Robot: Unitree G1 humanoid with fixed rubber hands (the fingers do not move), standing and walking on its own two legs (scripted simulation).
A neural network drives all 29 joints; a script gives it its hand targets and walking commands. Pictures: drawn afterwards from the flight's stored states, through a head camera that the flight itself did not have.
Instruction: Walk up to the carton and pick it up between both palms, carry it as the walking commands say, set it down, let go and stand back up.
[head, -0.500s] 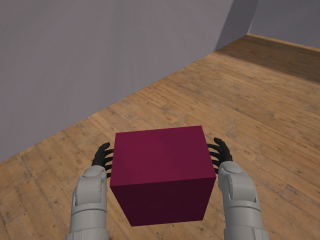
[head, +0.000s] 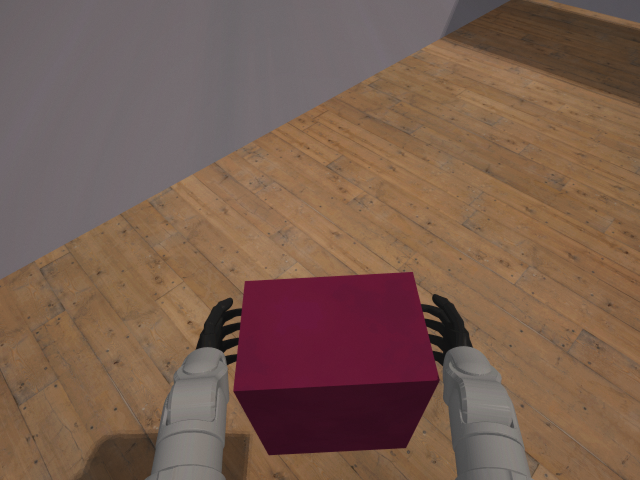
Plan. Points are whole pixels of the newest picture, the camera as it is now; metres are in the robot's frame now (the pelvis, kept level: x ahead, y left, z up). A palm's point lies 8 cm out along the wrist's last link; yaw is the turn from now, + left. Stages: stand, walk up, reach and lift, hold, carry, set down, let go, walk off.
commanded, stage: set down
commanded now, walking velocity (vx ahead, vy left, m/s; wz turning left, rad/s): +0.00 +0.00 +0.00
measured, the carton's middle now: (333, 372) +0.30 +0.02 -0.11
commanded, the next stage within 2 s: none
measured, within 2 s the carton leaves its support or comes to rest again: neither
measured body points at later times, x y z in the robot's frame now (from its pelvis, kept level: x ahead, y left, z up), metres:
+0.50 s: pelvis -0.05 -0.01 -0.05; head +0.11 -0.02 +0.37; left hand +0.31 +0.18 -0.11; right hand +0.34 -0.14 -0.11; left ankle -0.02 +0.11 -0.74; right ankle +0.04 -0.12 -0.74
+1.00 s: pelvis -0.06 -0.01 -0.13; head +0.15 -0.02 +0.27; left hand +0.35 +0.19 -0.19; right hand +0.37 -0.13 -0.20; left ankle -0.02 +0.11 -0.74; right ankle +0.04 -0.12 -0.74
